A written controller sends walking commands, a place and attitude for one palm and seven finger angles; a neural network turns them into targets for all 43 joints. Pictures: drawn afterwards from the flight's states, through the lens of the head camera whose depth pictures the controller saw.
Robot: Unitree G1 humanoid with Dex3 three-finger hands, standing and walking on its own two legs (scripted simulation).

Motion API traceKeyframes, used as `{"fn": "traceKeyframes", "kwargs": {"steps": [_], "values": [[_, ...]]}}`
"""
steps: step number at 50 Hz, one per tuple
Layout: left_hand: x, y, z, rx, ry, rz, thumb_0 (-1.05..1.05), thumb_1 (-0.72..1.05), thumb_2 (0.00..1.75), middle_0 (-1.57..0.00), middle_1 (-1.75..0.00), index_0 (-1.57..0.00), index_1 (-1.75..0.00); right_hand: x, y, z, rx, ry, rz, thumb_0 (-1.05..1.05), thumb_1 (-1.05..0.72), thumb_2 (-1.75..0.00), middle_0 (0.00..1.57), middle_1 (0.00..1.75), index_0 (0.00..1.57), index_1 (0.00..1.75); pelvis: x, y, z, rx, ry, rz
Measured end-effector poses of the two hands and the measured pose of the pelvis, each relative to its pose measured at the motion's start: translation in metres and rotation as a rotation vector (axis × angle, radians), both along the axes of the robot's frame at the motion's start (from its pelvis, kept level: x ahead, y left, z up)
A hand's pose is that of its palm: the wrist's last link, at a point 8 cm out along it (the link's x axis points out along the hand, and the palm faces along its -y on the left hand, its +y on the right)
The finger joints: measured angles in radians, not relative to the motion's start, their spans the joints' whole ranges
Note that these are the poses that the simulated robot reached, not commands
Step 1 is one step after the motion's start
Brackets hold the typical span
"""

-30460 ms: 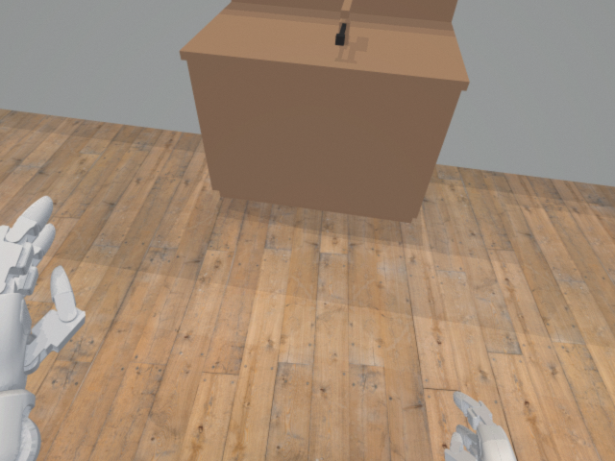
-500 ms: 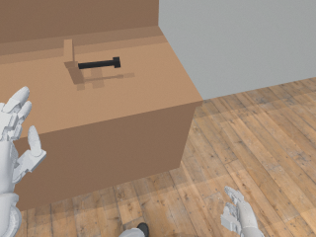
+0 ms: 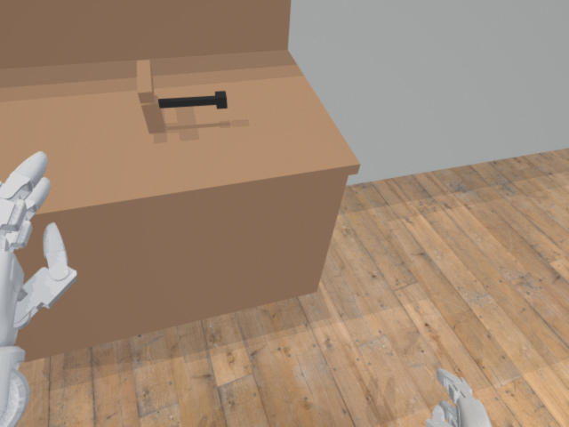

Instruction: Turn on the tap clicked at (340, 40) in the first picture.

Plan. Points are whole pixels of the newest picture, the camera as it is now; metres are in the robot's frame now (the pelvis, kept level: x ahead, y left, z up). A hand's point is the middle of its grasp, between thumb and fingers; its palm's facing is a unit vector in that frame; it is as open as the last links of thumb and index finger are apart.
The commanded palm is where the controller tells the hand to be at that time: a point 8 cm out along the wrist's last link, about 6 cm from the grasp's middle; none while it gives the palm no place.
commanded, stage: stop stepping back and stand still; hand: left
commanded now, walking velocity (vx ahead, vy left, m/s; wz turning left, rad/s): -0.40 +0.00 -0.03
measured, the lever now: (221, 99) +0.77 +0.20 +0.04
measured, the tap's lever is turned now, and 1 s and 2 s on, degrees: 86 86 86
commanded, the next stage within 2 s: stand and check the lever's angle in 0.80 s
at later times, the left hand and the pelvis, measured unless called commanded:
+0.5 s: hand (8, 407) +0.11 +0.23 +0.17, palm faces +0.46 -0.80 -0.39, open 7.5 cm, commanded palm +0.05 +0.26 +0.18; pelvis -0.09 -0.02 +0.00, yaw +3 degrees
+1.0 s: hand (3, 426) +0.10 +0.23 +0.17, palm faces +0.49 -0.77 -0.41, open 7.4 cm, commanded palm +0.04 +0.26 +0.18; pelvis -0.09 -0.03 +0.00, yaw +5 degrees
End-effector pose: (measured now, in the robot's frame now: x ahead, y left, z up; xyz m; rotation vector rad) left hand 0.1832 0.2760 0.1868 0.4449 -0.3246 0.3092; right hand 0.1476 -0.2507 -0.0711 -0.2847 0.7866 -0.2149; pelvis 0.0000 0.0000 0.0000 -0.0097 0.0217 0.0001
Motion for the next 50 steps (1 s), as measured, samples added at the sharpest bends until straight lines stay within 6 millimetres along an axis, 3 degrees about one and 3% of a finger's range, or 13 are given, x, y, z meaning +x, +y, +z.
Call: {"fn": "traceKeyframes", "kwargs": {"steps": [4, 9, 15, 21, 26, 31, 37, 44, 50], "values": [[-0.017, 0.000, -0.001, 0.011, 0.041, 0.011, 0.02, 0.89, 0.90, -0.20, -0.30, -0.21, -0.30, -0.014, 0.015, 0.003, 0.058, -0.055, 0.022, 0.02, -0.90, -0.90, 0.20, 0.30, 0.20, 0.30, -0.027, -0.004, 0.003, 0.030, -0.024, -0.016], [-0.058, -0.018, 0.002, 0.047, 0.086, 0.017, 0.02, 0.89, 0.90, -0.20, -0.30, -0.21, -0.30, -0.036, 0.023, 0.002, 0.138, -0.127, 0.057, 0.02, -0.90, -0.90, 0.20, 0.30, 0.20, 0.30, -0.051, -0.014, 0.001, 0.029, -0.042, -0.018], [-0.095, -0.023, 0.005, 0.000, 0.078, 0.073, 0.02, 0.89, 0.90, -0.21, -0.30, -0.21, -0.30, -0.070, 0.009, -0.005, 0.128, -0.049, 0.067, 0.02, -0.90, -0.90, 0.20, 0.30, 0.21, 0.30, -0.073, -0.021, 0.008, 0.043, -0.052, -0.008], [-0.107, -0.013, 0.001, -0.042, 0.023, 0.117, 0.02, 0.89, 0.90, -0.21, -0.30, -0.21, -0.30, -0.096, -0.013, -0.007, 0.059, -0.054, 0.036, 0.02, -0.90, -0.90, 0.20, 0.30, 0.20, 0.30, -0.089, -0.018, 0.002, 0.025, -0.055, 0.041], [-0.120, -0.014, 0.002, 0.019, 0.050, 0.149, 0.02, 0.89, 0.90, -0.20, -0.30, -0.21, -0.30, -0.109, -0.020, -0.013, 0.085, -0.067, 0.016, 0.02, -0.90, -0.90, 0.20, 0.30, 0.20, 0.30, -0.095, -0.027, -0.001, 0.043, -0.079, 0.055], [-0.136, -0.026, -0.001, 0.005, 0.049, 0.154, 0.02, 0.89, 0.90, -0.20, -0.30, -0.21, -0.30, -0.111, -0.021, -0.026, 0.114, -0.016, 0.064, 0.02, -0.90, -0.90, 0.20, 0.30, 0.20, 0.30, -0.101, -0.036, -0.003, 0.030, -0.090, 0.075], [-0.145, -0.030, 0.004, -0.009, 0.056, 0.149, 0.02, 0.89, 0.90, -0.21, -0.30, -0.21, -0.30, -0.108, -0.016, -0.014, 0.116, -0.019, 0.091, 0.02, -0.90, -0.90, 0.20, 0.30, 0.20, 0.30, -0.102, -0.038, 0.008, 0.057, -0.084, 0.082], [-0.139, -0.017, 0.005, 0.006, 0.031, 0.173, 0.02, 0.89, 0.90, -0.21, -0.30, -0.21, -0.30, -0.083, -0.006, -0.010, 0.103, -0.081, 0.127, 0.02, -0.90, -0.90, 0.20, 0.30, 0.20, 0.30, -0.102, -0.031, 0.001, 0.040, -0.087, 0.082], [-0.131, -0.017, 0.000, 0.008, 0.075, 0.202, 0.02, 0.89, 0.90, -0.20, -0.30, -0.21, -0.30, -0.062, 0.006, -0.011, 0.150, -0.096, 0.155, 0.02, -0.90, -0.90, 0.20, 0.30, 0.20, 0.30, -0.091, -0.033, 0.002, 0.022, -0.073, 0.095]]}}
